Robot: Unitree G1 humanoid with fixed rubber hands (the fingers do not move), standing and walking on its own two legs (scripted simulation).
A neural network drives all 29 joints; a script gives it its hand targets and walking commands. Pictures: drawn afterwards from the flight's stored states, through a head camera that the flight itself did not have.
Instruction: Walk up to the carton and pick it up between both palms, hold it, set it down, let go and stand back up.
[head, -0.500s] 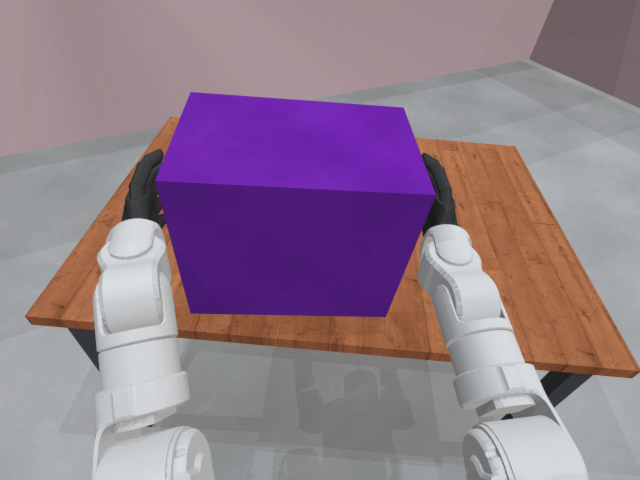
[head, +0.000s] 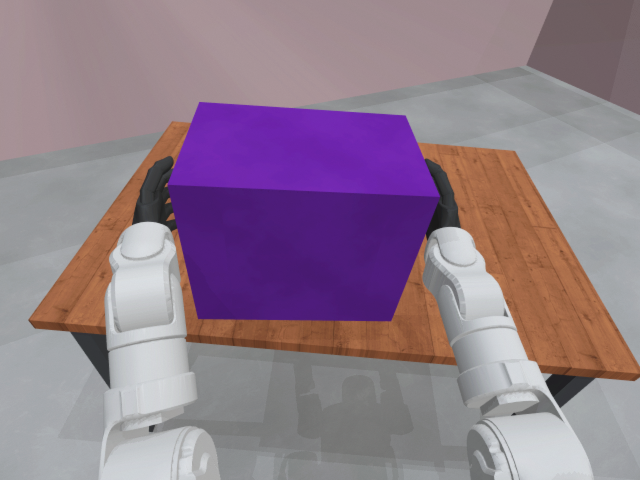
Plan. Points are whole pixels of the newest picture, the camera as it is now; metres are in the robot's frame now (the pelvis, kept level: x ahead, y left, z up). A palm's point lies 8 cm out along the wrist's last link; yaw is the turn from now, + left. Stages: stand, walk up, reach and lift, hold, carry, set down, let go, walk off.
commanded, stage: hold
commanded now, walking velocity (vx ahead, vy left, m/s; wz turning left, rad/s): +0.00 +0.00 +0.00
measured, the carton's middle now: (300, 218) +0.39 +0.01 +0.15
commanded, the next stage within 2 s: none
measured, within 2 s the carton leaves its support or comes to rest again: neither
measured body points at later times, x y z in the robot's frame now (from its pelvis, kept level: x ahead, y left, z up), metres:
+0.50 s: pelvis +0.01 +0.01 +0.00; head -0.02 +0.04 +0.45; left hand +0.38 +0.19 +0.17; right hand +0.37 -0.16 +0.17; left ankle +0.02 +0.11 -0.75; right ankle +0.04 -0.09 -0.75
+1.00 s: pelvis +0.00 +0.00 +0.00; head -0.03 +0.04 +0.45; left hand +0.37 +0.19 +0.17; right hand +0.38 -0.15 +0.17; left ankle +0.02 +0.11 -0.75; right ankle +0.04 -0.10 -0.75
